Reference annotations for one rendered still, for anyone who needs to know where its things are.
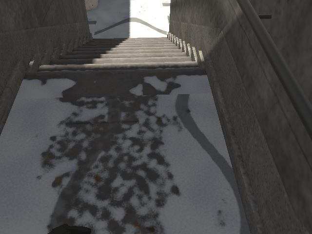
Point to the robot left hand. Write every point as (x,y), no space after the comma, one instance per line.
(67,229)

